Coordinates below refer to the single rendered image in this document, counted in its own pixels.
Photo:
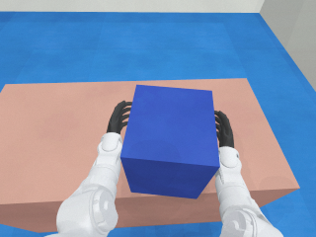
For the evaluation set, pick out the left robot forearm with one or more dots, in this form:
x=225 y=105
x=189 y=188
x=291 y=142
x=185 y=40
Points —
x=105 y=171

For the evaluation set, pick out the right robot forearm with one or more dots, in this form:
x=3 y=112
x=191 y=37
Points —
x=231 y=189

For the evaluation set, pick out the left robot hand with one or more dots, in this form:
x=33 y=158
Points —
x=115 y=123

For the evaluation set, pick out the pedestal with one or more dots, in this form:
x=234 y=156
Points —
x=49 y=137

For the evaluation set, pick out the carton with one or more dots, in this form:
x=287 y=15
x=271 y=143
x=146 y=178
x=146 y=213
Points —
x=170 y=144

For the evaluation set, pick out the robot left upper arm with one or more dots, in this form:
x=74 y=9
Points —
x=92 y=214

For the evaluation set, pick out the robot right upper arm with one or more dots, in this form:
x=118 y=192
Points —
x=242 y=223

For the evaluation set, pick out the right robot hand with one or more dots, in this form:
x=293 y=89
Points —
x=224 y=133

